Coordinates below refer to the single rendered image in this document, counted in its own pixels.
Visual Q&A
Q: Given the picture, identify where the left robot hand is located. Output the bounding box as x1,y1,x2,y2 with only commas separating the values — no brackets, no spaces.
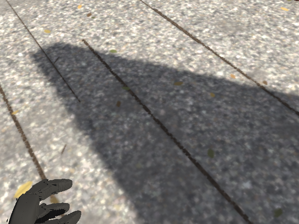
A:
7,178,81,224

